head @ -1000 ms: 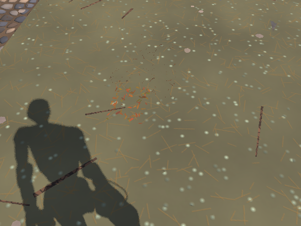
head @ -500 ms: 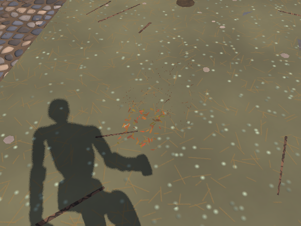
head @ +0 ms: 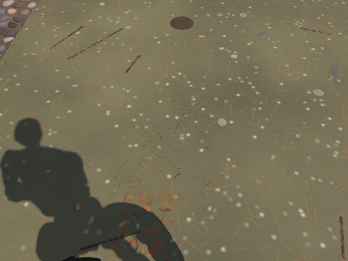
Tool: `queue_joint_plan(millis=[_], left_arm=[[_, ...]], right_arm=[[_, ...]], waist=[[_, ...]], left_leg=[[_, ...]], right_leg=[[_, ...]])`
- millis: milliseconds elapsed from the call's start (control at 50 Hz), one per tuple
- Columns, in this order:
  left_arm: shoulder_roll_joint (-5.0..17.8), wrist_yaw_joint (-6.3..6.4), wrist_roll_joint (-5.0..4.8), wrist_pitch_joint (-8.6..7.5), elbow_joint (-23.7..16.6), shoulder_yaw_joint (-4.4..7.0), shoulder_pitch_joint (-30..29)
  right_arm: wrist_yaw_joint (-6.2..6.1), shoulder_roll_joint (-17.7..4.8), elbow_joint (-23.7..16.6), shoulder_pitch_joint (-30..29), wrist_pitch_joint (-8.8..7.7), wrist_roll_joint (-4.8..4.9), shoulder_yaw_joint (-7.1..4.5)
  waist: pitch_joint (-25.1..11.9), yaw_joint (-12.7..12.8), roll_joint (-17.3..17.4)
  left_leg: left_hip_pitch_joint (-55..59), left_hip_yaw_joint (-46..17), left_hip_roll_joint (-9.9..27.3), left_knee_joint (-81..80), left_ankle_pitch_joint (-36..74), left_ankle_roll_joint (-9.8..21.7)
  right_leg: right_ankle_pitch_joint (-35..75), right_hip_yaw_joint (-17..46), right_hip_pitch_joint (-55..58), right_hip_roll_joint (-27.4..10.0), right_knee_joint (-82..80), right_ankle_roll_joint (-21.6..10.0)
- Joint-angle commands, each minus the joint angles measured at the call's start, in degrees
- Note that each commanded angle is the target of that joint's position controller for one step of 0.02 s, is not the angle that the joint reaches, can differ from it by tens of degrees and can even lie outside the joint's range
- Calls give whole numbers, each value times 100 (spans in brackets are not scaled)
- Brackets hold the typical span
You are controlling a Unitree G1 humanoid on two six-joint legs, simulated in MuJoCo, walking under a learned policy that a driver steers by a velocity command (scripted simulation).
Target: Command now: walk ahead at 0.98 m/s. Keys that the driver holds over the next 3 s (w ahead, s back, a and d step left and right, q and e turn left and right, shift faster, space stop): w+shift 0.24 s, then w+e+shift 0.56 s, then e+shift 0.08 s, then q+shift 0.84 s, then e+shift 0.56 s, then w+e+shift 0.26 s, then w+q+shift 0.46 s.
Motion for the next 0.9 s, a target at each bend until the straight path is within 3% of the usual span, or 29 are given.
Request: queue_joint_plan(millis=[20, 80, 120, 140, 160, 180, 200, 220, 240, 280, 300, 340, 400, 460, 520, 540, 560, 580, 600, 620, 640, 660, 680, 720, 760, 800, 820, 860, 900], left_arm=[[183, -8, -83, -58, -462, -54, -735], [526, 110, -54, -58, -410, 54, -382], [922, 259, -66, -56, 91, 240, 1426], [1169, 360, 19, -38, 403, 365, 2521], [1655, 441, 183, -19, 487, 508, 3066], [1600, 313, 165, -17, 518, 546, 2818], [1187, 242, 70, -49, 517, 504, 2225], [809, 211, 28, -112, 557, 419, 1950], [553, 205, 76, -156, 621, 357, 1776], [311, 264, -13, -209, 844, 233, 1864], [348, 280, -82, -249, 911, 230, 1976], [561, 295, -164, -314, 944, 260, 2171], [739, 277, -173, -361, 834, 310, 2212], [1086, 248, -241, -391, 820, 396, 2504], [1261, 283, -204, -321, 804, 433, 2649], [1424, 306, -159, -287, 791, 469, 2638], [1582, 322, -114, -243, 741, 512, 2467], [1410, 315, -75, -240, 613, 494, 2232], [409, 312, -154, -266, 330, 288, 2443], [384, 316, -499, -248, 31, 235, 2967], [770, 384, -340, -137, 150, 281, 2352], [796, 331, -235, -80, 133, 292, 1942], [718, 264, -169, -22, 118, 295, 1756], [412, 128, -9, 164, -59, 250, 1566], [283, 48, 2, 306, -356, 202, 1123], [282, -32, 0, 354, -567, 157, 656], [226, -64, -7, 350, -769, 106, 576], [316, -97, 28, 307, -903, 64, 190], [342, -183, 97, 238, -855, 32, 55]], right_arm=[[-78, -831, -321, -82, -153, 30, -72], [-186, -1162, -251, 10, -39, -106, -100], [-299, -1422, -236, -208, 140, -264, -178], [-301, -1373, -317, -486, 175, -272, -186], [-189, -594, -560, -334, 125, -171, -34], [-79, -404, -682, 162, 2, 167, 1], [-149, -807, -860, -682, -19, 106, -55], [-132, -822, -996, -1202, -36, 63, -56], [-99, -682, -1026, -1357, -6, -8, -26], [36, -411, -1179, -1414, 148, -285, 40], [85, -338, -1283, -1535, 196, -341, 67], [150, -393, -1622, -2212, 238, -398, 110], [222, -479, -2075, -3277, 188, -299, 197], [215, -574, -2206, -3687, 175, -153, 211], [60, -976, -2278, -3580, 172, -171, 89], [-11, -1194, -2135, -2986, 144, -167, -4], [-102, -1392, -1860, -1954, 118, -155, -109], [-232, -1721, -1638, -810, 115, -234, -243], [-309, -2157, -1572, -120, 113, -492, -354], [-203, -2265, -1646, -634, 150, -495, -409], [-152, -1569, -1765, -1292, 180, -414, -332], [-128, -1106, -1750, -1592, 164, -349, -229], [-119, -968, -1648, -1615, 156, -373, -200], [-113, -704, -1308, -1317, 90, -273, -119], [-55, -583, -1100, -1186, 0, -111, -97], [-36, -474, -1018, -1245, -37, -83, -77], [-40, -681, -1086, -1379, -93, -108, -93], [-79, -760, -1098, -1594, -128, -78, -100], [-169, -1004, -1044, -1305, -148, -48, -126]], waist=[[932, 189, 254], [257, 464, 660], [-732, 1339, 902], [-1187, 1851, 808], [-1756, 1593, -355], [-2323, 1048, -1456], [-1300, 990, -557], [-647, 895, 32], [-248, 644, 447], [104, 213, 211], [261, 150, 98], [638, 185, 128], [927, 350, 128], [695, 581, -60], [219, 523, -247], [-252, 255, -367], [-814, -279, -359], [-1428, -801, -314], [-2242, -646, 1078], [-2831, -56, 2489], [-1718, -39, 1366], [-925, -25, 674], [-608, 63, 340], [-212, 294, 585], [20, 395, 659], [198, 440, 546], [386, 625, 746], [759, 714, 379], [726, 617, 164]], left_leg=[[-1155, -394, 1467, -958, 3906, 279], [275, -216, 1665, 350, 7236, 106], [272, -184, 1812, 2709, 7737, 111], [-692, -113, 1630, 4367, 6552, 151], [-2652, -126, 907, 6680, 2459, 146], [-4459, -896, 99, 8099, -845, 84], [-5081, -1036, 647, 7931, -166, 262], [-5027, -970, 853, 7559, 261, 272], [-4770, -984, 1049, 7188, 356, 252], [-4372, -926, 1306, 6620, 332, 38], [-4468, -839, 1394, 6385, 283, -90], [-4827, -589, 1520, 5718, 572, -366], [-4112, -277, 1340, 3694, 1877, -587], [-3155, -123, 981, 2738, 2774, -543], [-2864, -227, 702, 2107, 2131, -399], [-2199, -269, 564, 2111, 1644, -325], [-1074, -285, 591, 2097, 1306, -289], [365, -742, 1250, 2445, 591, -255], [1633, -2697, 2914, 2183, -1365, -215], [1898, -5473, 3634, 759, -2206, 255], [1023, -4599, 3220, 614, -2771, 174], [149, -3458, 2949, 661, -1809, 109], [-416, -2711, 2738, 601, -767, 31], [-1069, -1588, 2466, 503, 308, -106], [-1170, -833, 2366, 353, 1139, -239], [-1397, 112, 1932, 145, 1882, -437], [-1649, 317, 2127, 176, 2813, -357], [-1925, 949, 1876, 201, 3903, -419], [-1923, 1167, 1715, 465, 4794, -446]], right_leg=[[574, -400, 1297, 389, -1045, -143], [-453, -640, 1820, 1056, -1323, -343], [-1226, -408, 3528, 1239, -1454, -546], [-1675, -35, 4916, 825, -1470, -704], [-3269, 1940, 6462, -710, -1325, -1032], [-4189, 5150, 7339, -1597, -2596, -1677], [-4149, 4448, 6617, -1218, -2959, -1383], [-3462, 3554, 5652, -1069, -3097, -1247], [-2961, 2974, 4839, -844, -3262, -1072], [-2654, 2368, 3769, -333, -3518, -898], [-2544, 2262, 3572, -218, -3648, -943], [-2200, 2021, 3164, -106, -4010, -1075], [-877, 1464, 2528, 300, -4240, -946], [400, 1489, 2954, 193, -4309, -792], [2120, 1561, 4369, 91, -3248, -556], [2829, 1577, 4562, 82, -2372, -454], [2687, 1526, 4250, 225, -1065, -364], [1593, 1497, 3227, 488, 492, -323], [-2414, 1171, 1802, 963, 2622, -321], [-3360, 1064, 671, 1182, 3749, -307], [-2682, 953, 223, 681, 3868, -361], [-2213, 835, 222, 474, 3556, -308], [-2103, 823, 417, 315, 3348, -249], [-2071, 773, 545, 66, 3168, -181], [-1892, 657, 203, -62, 3053, -157], [-1283, 388, 190, 68, 2728, -167], [-970, 301, 279, 13, 2272, -149], [-492, -95, 763, 217, 853, -125], [-10, -642, 1709, 710, -294, -161]])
